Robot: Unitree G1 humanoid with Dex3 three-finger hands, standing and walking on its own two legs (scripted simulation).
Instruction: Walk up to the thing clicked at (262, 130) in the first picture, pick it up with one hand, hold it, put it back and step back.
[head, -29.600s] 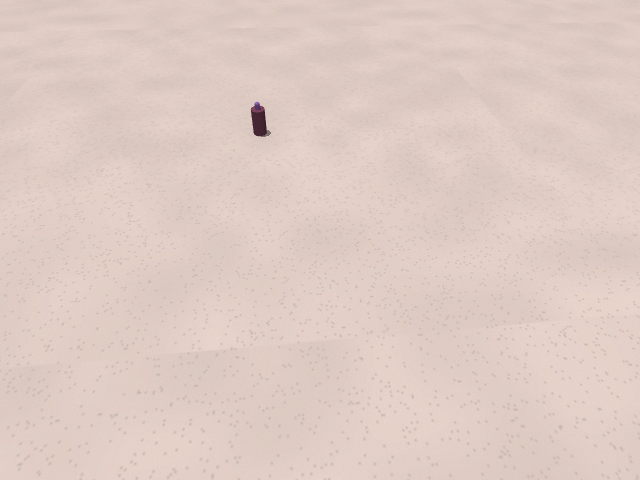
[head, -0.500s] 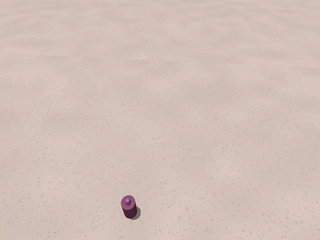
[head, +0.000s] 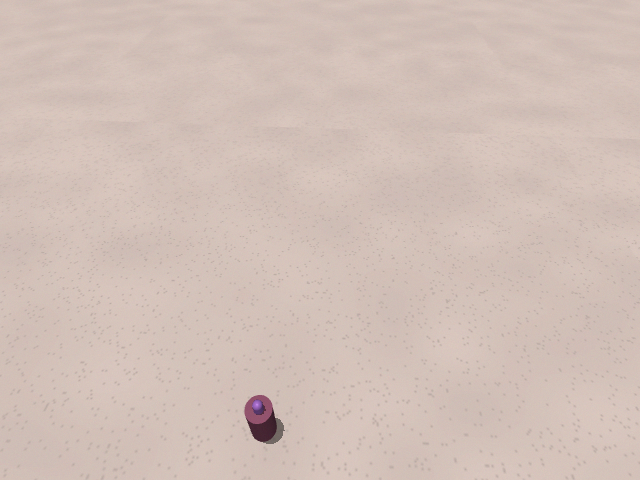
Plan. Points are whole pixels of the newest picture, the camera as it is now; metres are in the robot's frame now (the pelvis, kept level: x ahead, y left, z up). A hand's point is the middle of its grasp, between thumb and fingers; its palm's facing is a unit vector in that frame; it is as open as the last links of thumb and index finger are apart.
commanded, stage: stand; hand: left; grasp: from the side
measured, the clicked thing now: (260, 416) +0.44 +0.19 -0.68
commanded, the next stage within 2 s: step back in 1.12 s
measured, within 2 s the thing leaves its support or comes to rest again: neither
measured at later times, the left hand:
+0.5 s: hand out of the picture +0.08 +0.24 -0.16, palm faces -0.03 -0.94 -0.34, open 7.4 cm
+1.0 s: hand out of the picture +0.09 +0.24 -0.15, palm faces -0.02 -0.94 -0.34, open 7.4 cm
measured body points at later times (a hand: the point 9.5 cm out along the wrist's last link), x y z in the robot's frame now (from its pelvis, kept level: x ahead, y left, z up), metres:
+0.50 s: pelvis +0.01 +0.00 +0.00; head +0.02 -0.01 +0.45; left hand +0.08 +0.29 -0.13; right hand +0.07 -0.30 -0.14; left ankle +0.03 +0.14 -0.75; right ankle +0.00 -0.14 -0.75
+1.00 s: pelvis +0.02 -0.01 +0.00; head +0.03 -0.01 +0.45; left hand +0.09 +0.29 -0.13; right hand +0.09 -0.30 -0.14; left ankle +0.03 +0.14 -0.75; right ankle +0.00 -0.14 -0.75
